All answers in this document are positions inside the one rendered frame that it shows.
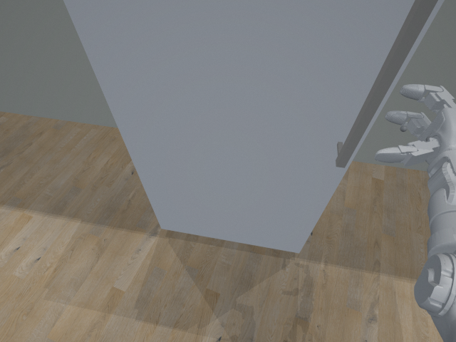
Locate right robot hand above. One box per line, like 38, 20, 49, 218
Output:
374, 84, 456, 167

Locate handle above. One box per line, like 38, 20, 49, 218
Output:
336, 0, 438, 168

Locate right robot upper arm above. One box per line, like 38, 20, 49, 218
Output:
414, 253, 456, 342

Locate robot right forearm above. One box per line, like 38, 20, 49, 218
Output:
427, 150, 456, 259

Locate fridge door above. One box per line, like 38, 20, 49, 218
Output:
63, 0, 444, 253

